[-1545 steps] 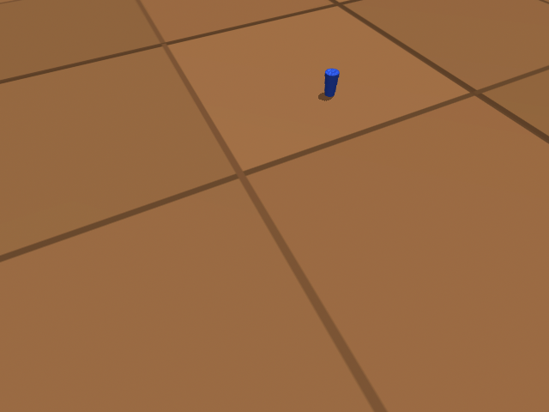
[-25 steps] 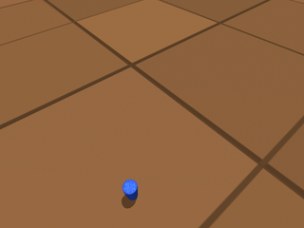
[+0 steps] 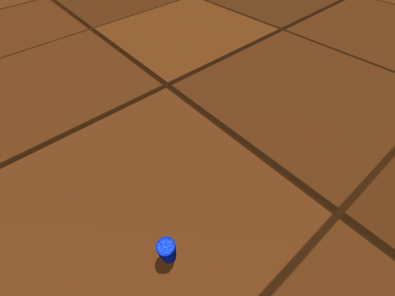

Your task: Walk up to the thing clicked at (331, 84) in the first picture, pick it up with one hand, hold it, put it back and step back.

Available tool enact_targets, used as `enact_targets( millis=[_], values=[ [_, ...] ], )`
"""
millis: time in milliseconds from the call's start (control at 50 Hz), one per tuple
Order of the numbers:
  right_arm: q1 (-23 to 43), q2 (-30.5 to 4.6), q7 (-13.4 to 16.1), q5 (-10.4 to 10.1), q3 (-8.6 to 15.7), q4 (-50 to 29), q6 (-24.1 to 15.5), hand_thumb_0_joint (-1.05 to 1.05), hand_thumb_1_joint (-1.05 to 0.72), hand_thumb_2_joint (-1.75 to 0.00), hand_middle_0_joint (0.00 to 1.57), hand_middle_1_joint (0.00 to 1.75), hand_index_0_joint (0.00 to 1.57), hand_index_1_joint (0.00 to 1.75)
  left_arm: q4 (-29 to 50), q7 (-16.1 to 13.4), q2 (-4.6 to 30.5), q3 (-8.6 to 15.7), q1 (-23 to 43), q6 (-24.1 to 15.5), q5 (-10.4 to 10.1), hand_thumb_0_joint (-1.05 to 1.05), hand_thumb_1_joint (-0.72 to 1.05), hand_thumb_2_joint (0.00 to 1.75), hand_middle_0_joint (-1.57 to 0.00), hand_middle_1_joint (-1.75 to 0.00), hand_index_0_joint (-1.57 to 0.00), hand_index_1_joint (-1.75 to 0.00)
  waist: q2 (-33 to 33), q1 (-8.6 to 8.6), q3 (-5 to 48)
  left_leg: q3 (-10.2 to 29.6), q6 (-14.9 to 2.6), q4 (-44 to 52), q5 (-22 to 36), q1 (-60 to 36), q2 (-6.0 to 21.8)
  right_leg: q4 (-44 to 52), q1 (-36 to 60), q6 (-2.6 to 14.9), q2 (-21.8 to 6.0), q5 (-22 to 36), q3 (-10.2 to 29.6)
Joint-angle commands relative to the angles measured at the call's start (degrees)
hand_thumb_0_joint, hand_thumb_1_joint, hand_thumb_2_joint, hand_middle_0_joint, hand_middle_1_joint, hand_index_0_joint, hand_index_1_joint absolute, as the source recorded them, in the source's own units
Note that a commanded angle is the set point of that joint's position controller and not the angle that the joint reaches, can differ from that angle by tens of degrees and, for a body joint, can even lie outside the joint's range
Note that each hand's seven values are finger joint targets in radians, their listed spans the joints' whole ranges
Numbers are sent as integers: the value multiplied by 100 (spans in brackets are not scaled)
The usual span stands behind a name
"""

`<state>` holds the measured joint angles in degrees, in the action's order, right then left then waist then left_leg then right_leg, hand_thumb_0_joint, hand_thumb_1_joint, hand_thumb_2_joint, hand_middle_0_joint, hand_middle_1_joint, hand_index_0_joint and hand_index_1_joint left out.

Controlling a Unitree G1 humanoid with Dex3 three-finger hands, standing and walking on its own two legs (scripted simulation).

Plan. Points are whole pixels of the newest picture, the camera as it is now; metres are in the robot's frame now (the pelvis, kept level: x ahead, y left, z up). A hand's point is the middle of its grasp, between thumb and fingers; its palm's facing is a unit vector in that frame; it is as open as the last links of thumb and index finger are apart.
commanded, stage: stand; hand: left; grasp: from the side
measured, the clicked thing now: (167, 251) +0.43 +0.19 -0.71
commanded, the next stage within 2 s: step back in 0.38 s
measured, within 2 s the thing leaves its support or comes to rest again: neither
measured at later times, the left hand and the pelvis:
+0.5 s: hand out of the picture +0.08 +0.25 -0.16, palm faces +0.00 -0.93 -0.37, open 7.4 cm; pelvis +0.00 -0.01 -0.01, yaw +0 degrees
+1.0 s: hand out of the picture +0.07 +0.32 -0.18, palm faces -0.09 -0.94 -0.33, open 7.4 cm; pelvis -0.07 +0.08 -0.01, yaw -2 degrees
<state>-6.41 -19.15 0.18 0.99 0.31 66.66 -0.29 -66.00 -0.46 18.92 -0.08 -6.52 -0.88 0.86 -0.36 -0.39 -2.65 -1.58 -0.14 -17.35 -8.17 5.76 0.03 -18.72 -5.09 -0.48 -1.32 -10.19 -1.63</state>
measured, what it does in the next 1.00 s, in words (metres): steps to the left: left foot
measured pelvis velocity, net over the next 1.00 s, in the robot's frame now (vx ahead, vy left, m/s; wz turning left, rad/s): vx -0.07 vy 0.08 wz -0.04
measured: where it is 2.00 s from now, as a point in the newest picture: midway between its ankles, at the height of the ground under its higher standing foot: outside the picture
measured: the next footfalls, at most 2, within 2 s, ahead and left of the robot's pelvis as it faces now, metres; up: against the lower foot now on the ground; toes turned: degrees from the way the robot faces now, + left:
left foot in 0.72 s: -0.03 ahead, +0.12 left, +0.00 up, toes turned -1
right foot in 1.18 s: -0.07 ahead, -0.04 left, +0.00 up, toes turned +0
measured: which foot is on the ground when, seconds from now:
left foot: down 0.00-0.54, up 0.56-0.70, down 0.72-1.00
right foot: down 0.00-0.74, up 0.76-1.00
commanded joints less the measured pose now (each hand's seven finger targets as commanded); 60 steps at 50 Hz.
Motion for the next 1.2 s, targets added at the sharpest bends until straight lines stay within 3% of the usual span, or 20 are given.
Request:
enact_targets(
  millis=[0, 340, 360, 400, 480, 540, 560, 640, 680, 700, 720, 740, 760, 780, 800, 860, 920, 1020, 1140, 1180],
  values=[
    [261, -1182, 60, -7, 224, -303, -144, 0, -90, -90, 20, 30, 20, 30, 309, -53, 1164, 236, 229, -106, -3, 0, 90, 90, -20, -30, -20, -30, -20, 34, 322, 615, -71, 257, 476, -83, 739, 408, -78, 119, -676, 550, 611],
    [247, -1171, 57, -3, 201, -310, -128, 0, -90, -90, 20, 30, 20, 30, 337, -41, 1219, 253, 284, -93, -21, 0, 90, 90, -20, -30, -20, -30, 38, 13, 270, 585, -53, 321, 364, -80, 766, 421, -117, 142, -662, 505, 615],
    [411, -1509, 30, -28, 343, -427, -39, 0, -90, -90, 20, 30, 20, 30, 475, -60, 1663, 531, 205, -40, -117, 0, 90, 90, -20, -30, -20, -30, 132, 50, -243, 651, -180, -308, 1202, 304, 690, -60, -577, 188, -578, 1441, 683],
    [278, -1383, 22, -89, 354, -565, 22, 0, -90, -90, 20, 30, 20, 30, 606, -94, 1591, 558, 103, -2, -130, 0, 90, 90, -20, -30, -20, -30, 143, 21, 16, 512, -220, -615, 1366, 314, 636, -256, -474, 286, -601, 1715, 614],
    [184, -1287, 0, -99, 416, -807, 134, 0, -90, -90, 20, 30, 20, 30, 959, -97, 1700, 641, 253, 55, -83, 0, 90, 90, -20, -30, -20, -30, 466, -38, 498, 208, -162, -1643, 518, 364, 196, -146, -675, 804, -1100, 1813, 1128],
    [15, -1263, -20, -68, 468, -983, 243, 0, -90, -90, 20, 30, 20, 30, 1307, -121, 1867, 698, 428, 83, 42, 0, 90, 90, -20, -30, -20, -30, 1030, 55, 629, 202, -157, -3030, -1818, 891, -262, -202, -684, 1479, -1819, 2246, 1754],
    [-92, -1237, -31, -51, 475, -1054, 273, 0, -90, -90, 20, 30, 20, 30, 1403, -123, 1889, 720, 473, 89, 97, 0, 90, 90, -20, -30, -20, -30, 1124, 28, 605, 347, -211, -3353, -2243, 1076, -213, -297, -717, 1626, -1939, 2309, 1737],
    [-325, -1282, -53, -117, 500, -1168, 234, 0, -90, -90, 20, 30, 20, 30, 1684, -124, 1654, 640, 679, 165, 101, 0, 90, 90, -20, -30, -20, -30, 1028, -43, 595, 318, -183, -2746, -1758, 1093, -162, -872, -687, 1254, -1436, 2286, 1173],
    [-540, -1294, -22, -32, 513, -1202, 155, 0, -90, -90, 20, 30, 20, 30, 1792, -118, 1671, 619, 675, 246, 50, 0, 90, 90, -20, -30, -20, -30, 725, -169, 646, 232, -163, -1102, -104, 750, 14, -1533, -598, 790, -1063, 1888, 922],
    [-465, -1462, 10, 39, 574, -1251, 116, 0, -90, -90, 20, 30, 20, 30, 1862, -101, 1492, 588, 601, 294, -17, 0, 90, 90, -20, -30, -20, -30, -31, -130, 694, 777, -202, -627, 1403, 389, 460, -2157, -842, 510, -555, 1299, 599],
    [-569, -1826, 45, 138, 681, -1275, 90, 0, -90, -90, 20, 30, 20, 30, 1981, -116, 1220, 541, 650, 321, -85, 0, 90, 90, -20, -30, -20, -30, -1142, -166, 628, 1881, -299, -516, 3177, -88, 1184, -3051, -1805, 282, 254, -559, 455],
    [-571, -1925, 71, 148, 711, -1308, 77, 0, -90, -90, 20, 30, 20, 30, 1924, -157, 1116, 538, 531, 378, -77, 0, 90, 90, -20, -30, -20, -30, -933, -86, 568, 2096, -498, -678, 4048, -549, 1450, -3531, -2425, 260, 730, -2249, 772],
    [-514, -2110, 91, 97, 736, -1449, 78, 0, -90, -90, 20, 30, 20, 30, 1940, -207, 1159, 530, 345, 394, -45, 0, 90, 90, -20, -30, -20, -30, -1058, -171, 650, 2271, -719, -759, 4478, -432, 1785, -3914, -2459, 202, 744, -2580, 1137],
    [-367, -2047, 123, 87, 750, -1527, 87, 0, -90, -90, 20, 30, 20, 30, 1917, -242, 1236, 541, 419, 390, -19, 0, 90, 90, -20, -30, -20, -30, -1063, -198, 576, 2392, -615, -562, 3882, -198, 1760, -4205, -2447, 205, 724, -2443, 1354],
    [-142, -1907, 173, 85, 734, -1597, 89, 0, -90, -90, 20, 30, 20, 30, 1881, -242, 1334, 566, 452, 401, -10, 0, 90, 90, -20, -30, -20, -30, -945, -126, 516, 1985, -421, -573, 3587, -263, 1524, -4258, -2482, 226, 683, -2160, 1444],
    [110, -1483, 272, 69, 645, -1720, 61, 0, -90, -90, 20, 30, 20, 30, 1811, -188, 1281, 572, -9, 414, -74, 0, 90, 90, -20, -30, -20, -30, -773, 177, 492, 1081, 120, -865, 3672, -737, 866, -4218, -2601, 202, 671, -1259, 1280],
    [-221, -1356, 311, 9, 657, -1746, 56, 0, -90, -90, 20, 30, 20, 30, 1920, -169, 1224, 594, 34, 347, -6, 0, 90, 90, -20, -30, -20, -30, -625, -42, 631, 1150, -178, -1012, 3557, -1145, 1000, -3640, -2458, 44, 561, -1280, 1068],
    [-363, -1482, 288, 19, 726, -1849, 71, 0, -90, -90, 20, 30, 20, 30, 2036, -148, 1252, 647, 68, 344, 19, 0, 90, 90, -20, -30, -20, -30, -485, -192, 493, 1341, -357, -847, 2723, -698, 1253, -2720, -1877, 51, 391, -1393, 897],
    [-43, -1518, 234, -18, 731, -1946, 73, 0, -90, -90, 20, 30, 20, 30, 1975, -83, 1203, 688, -329, 281, 85, 0, 90, 90, -20, -30, -20, -30, -367, -39, 614, 1672, -522, -860, 1801, -230, 1447, -1604, -1200, 304, 214, -1094, 665],
    [108, -1536, 214, -64, 714, -1988, 70, 0, -90, -90, 20, 30, 20, 30, 1916, -76, 1192, 703, -615, 227, 109, 0, 90, 90, -20, -30, -20, -30, -40, 127, 759, 1520, -437, -1204, 1778, 60, 1301, -1088, -740, 440, 156, 116, 728]
  ],
)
